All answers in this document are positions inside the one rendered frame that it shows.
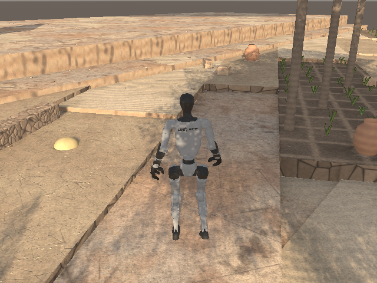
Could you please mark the left robot thigh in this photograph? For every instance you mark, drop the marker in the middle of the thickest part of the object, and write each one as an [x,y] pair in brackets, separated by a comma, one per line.
[174,176]

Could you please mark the robot left forearm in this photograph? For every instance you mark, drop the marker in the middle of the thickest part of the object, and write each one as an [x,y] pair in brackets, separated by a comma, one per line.
[158,158]

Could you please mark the left robot upper arm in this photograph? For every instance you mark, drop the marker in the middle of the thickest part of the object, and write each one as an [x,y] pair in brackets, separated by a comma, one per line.
[166,135]

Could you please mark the robot head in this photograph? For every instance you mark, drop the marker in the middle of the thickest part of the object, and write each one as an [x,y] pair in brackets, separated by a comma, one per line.
[187,102]

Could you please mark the right robot upper arm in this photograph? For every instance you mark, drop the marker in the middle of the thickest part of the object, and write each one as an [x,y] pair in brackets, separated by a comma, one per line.
[206,124]

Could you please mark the robot right hand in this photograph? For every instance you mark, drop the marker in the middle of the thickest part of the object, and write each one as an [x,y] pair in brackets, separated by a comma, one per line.
[218,161]

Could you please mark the robot left hand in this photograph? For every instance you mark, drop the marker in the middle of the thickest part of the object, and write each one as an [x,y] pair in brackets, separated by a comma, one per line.
[154,170]

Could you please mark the robot right forearm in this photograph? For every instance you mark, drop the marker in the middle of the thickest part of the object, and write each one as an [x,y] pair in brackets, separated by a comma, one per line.
[215,152]

